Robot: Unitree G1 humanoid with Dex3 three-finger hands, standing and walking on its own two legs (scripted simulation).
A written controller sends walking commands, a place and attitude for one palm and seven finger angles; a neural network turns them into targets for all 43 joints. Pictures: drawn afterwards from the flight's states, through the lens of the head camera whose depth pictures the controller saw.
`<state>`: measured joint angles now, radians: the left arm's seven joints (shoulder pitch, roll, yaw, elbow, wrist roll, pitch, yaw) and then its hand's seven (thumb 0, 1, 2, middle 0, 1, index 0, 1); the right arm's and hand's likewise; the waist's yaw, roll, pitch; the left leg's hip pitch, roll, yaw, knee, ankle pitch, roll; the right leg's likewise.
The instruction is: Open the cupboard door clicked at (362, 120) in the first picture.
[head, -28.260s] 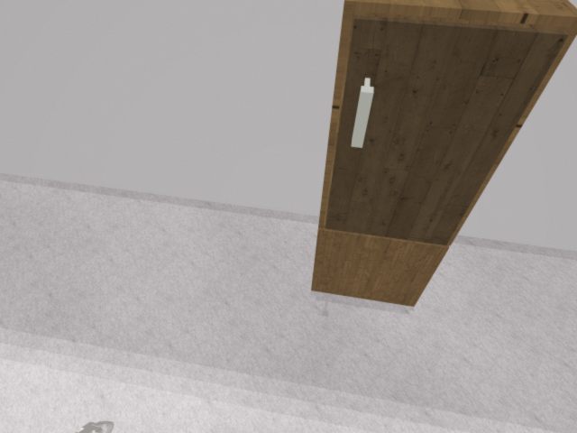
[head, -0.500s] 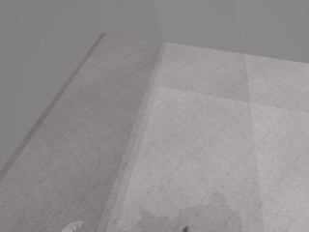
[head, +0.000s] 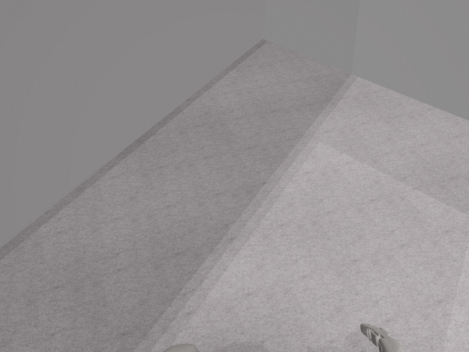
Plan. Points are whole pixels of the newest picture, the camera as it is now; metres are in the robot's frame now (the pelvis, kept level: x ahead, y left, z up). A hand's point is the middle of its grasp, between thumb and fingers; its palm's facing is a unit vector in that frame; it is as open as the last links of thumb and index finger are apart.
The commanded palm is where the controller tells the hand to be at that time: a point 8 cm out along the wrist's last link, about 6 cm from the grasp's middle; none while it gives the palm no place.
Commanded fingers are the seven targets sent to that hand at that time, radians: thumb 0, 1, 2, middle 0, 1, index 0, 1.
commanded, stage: turn to face it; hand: left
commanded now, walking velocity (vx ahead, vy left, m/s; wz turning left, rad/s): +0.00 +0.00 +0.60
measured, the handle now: out of the picture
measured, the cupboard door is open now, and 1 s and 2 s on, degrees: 50 50 50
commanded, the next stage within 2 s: none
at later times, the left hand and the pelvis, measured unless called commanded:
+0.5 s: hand out of the picture +0.05 +0.15 -0.14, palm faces +0.29 -0.92 -0.25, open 7.4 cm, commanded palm none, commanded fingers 0.00 0.90 0.90 -0.20 -0.30 -0.20 -0.30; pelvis +0.02 -0.05 +0.02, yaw +18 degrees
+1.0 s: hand out of the picture -0.01 +0.16 -0.14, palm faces +0.58 -0.75 -0.31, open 7.4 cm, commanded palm none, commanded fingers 0.00 0.90 0.90 -0.20 -0.30 -0.20 -0.30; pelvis +0.03 -0.07 +0.01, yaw +36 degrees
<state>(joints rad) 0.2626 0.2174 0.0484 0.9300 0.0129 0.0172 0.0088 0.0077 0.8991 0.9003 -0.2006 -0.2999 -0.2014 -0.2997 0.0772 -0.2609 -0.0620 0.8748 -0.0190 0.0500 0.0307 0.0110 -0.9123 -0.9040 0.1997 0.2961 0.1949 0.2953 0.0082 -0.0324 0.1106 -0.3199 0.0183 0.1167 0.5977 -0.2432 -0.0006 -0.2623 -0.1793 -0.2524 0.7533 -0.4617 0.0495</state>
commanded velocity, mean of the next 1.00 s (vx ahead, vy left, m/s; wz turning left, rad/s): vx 0.00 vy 0.00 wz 0.60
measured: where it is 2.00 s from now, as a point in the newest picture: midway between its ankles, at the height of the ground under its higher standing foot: outside the picture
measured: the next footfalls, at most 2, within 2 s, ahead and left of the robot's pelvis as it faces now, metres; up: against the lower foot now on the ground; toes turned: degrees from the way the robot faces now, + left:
right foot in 0.32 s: +0.09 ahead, -0.17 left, +0.00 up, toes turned +7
left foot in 0.64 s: +0.01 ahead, +0.09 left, +0.00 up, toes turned +29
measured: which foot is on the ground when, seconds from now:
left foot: down 0.00-0.32, up 0.34-0.62, down 0.64-0.94, up 0.96-1.00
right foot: up 0.00-0.30, down 0.32-0.62, up 0.64-0.94, down 0.96-1.00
